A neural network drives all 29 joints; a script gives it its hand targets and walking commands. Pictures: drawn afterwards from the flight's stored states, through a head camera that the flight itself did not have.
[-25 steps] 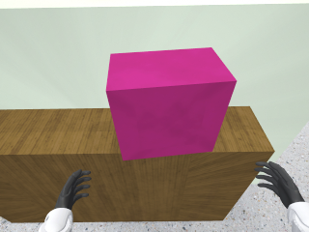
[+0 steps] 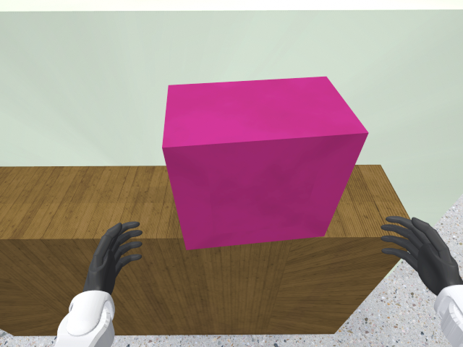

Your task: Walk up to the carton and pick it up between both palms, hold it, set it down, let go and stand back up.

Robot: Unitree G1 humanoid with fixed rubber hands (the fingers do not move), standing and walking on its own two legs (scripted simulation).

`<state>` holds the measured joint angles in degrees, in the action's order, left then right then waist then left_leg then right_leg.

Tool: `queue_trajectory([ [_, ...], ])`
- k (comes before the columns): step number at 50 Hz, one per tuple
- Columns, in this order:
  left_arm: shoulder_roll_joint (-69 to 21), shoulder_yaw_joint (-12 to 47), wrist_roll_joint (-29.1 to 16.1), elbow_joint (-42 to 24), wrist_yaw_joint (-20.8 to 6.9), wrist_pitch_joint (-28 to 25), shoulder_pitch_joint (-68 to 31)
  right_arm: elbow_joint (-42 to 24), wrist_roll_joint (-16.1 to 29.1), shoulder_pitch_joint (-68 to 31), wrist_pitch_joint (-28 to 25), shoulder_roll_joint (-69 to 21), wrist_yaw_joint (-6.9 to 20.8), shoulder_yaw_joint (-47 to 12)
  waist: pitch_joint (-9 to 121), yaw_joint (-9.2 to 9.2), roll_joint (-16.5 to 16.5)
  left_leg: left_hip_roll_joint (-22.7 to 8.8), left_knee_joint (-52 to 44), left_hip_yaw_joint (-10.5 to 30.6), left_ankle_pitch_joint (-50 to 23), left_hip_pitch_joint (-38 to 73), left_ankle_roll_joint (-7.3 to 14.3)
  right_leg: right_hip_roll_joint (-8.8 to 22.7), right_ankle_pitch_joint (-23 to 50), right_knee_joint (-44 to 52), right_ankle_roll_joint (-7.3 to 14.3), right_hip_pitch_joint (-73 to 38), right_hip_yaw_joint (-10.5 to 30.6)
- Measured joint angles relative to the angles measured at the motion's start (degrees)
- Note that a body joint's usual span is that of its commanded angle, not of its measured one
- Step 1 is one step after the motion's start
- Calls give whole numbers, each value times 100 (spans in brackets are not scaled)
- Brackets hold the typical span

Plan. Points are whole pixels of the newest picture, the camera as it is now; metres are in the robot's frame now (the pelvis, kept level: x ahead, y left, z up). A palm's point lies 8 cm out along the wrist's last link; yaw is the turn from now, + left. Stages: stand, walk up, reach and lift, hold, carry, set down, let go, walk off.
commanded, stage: reach and lift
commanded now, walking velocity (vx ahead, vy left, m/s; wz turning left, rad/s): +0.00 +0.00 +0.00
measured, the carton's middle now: (253, 167) +0.44 -0.02 +0.09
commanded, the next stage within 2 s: none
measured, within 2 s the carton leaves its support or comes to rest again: neither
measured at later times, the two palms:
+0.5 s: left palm (109, 223) +0.28 +0.21 +0.12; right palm (435, 224) +0.27 -0.27 +0.14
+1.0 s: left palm (99, 158) +0.34 +0.22 +0.20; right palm (439, 153) +0.35 -0.28 +0.21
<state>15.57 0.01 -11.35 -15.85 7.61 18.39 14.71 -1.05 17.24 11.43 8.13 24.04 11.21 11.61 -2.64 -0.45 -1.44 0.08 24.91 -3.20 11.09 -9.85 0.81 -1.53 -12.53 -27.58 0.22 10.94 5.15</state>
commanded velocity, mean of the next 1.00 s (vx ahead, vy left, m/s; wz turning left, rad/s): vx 0.00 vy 0.00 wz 0.00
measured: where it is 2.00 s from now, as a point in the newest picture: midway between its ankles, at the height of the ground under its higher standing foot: outside the picture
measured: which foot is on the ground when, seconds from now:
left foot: down 0.00-1.00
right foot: down 0.00-1.00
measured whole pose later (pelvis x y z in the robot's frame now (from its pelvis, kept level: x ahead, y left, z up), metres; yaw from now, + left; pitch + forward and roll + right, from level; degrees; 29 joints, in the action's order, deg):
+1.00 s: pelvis +0.01 +0.00 +0.00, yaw +0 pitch -3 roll +1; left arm 21.6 -5.0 -13.2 -6.3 7.2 43.0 -25.4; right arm 10.1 26.1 -23.4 23.4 36.0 8.9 8.4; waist -1.1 -0.5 -1.4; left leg 0.1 23.5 -3.2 10.9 -9.7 0.7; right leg -1.5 -12.5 -26.4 0.2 10.9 5.2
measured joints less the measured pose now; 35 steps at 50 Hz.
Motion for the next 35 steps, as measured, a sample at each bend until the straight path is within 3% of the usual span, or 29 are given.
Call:
queue_trajectory([
  [5, 0, 0, -59, -449, 0, 175, -26, -299, 94, 1, 25, 145, -114, -32, 0, 0, 0, 0, -51, 0, -1, 1, -3, 1, 0, 50, 0, 0, 0],
  [10, 23, 0, -97, -388, 0, 587, -214, -333, 191, 0, 284, 271, -221, -39, 0, 1, 0, 0, -88, 0, -1, 1, -4, 2, 0, 87, 0, 0, 0],
  [17, 217, -1, -243, -839, 6, 962, -911, -645, 327, -224, 544, 444, -249, -36, 23, 0, 0, 0, -99, 0, -1, 1, -6, 2, 0, 97, 0, 0, 0],
  [25, 233, -255, -208, 68, 8, 1716, -1809, -630, 523, -890, 1045, 677, -268, -104, 40, -1, 0, 0, -129, 0, -9, 10, -6, 2, 0, 109, 0, 0, 0],
  [35, 357, -395, -183, -171, 4, 1993, -2356, 15, 778, -1856, 1230, 1002, -250, -152, 81, -6, 0, 0, -142, 0, -9, 11, -15, 3, 1, 122, 0, 0, 0],
])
